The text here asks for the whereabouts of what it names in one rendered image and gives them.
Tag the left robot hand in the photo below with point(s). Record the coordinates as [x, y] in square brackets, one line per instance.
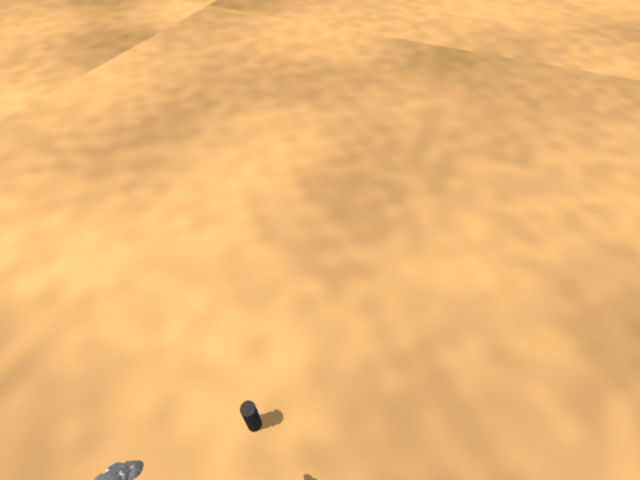
[122, 471]

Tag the can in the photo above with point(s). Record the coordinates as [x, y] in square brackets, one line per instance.
[250, 415]

